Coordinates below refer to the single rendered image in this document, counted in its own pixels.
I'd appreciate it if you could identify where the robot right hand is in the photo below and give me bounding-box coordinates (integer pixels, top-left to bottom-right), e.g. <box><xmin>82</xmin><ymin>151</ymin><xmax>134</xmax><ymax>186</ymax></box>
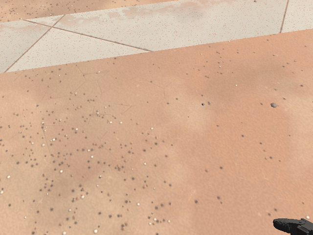
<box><xmin>273</xmin><ymin>218</ymin><xmax>313</xmax><ymax>235</ymax></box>

